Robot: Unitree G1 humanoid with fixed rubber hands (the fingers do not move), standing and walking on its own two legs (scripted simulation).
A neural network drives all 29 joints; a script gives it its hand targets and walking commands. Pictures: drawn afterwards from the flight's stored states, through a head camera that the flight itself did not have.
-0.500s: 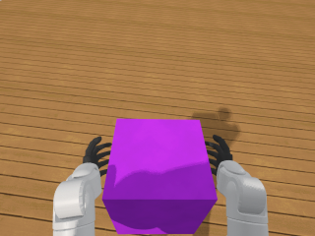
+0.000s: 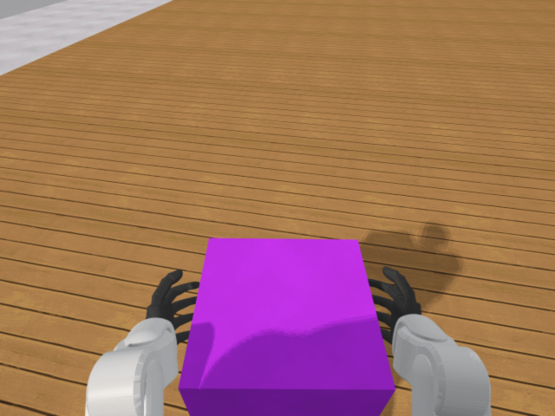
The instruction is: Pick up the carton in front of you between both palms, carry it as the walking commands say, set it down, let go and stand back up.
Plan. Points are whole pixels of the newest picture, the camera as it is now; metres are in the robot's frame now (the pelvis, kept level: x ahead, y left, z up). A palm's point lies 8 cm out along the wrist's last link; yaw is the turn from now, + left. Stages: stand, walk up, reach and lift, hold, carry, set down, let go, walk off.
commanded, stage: carry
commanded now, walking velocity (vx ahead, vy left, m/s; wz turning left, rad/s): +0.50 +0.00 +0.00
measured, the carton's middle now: (282, 350) +0.25 +0.01 +0.01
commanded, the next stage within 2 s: none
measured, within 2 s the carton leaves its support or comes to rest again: neither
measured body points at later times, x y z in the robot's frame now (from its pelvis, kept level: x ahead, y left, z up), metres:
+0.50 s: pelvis +0.28 +0.05 +0.00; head +0.29 +0.07 +0.45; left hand +0.54 +0.18 +0.06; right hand +0.52 -0.12 +0.07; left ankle +0.34 +0.13 -0.74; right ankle +0.22 -0.07 -0.69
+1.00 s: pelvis +0.41 +0.02 -0.01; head +0.38 +0.02 +0.44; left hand +0.66 +0.17 +0.08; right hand +0.66 -0.14 +0.08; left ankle +0.34 +0.13 -0.74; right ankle +0.39 -0.08 -0.74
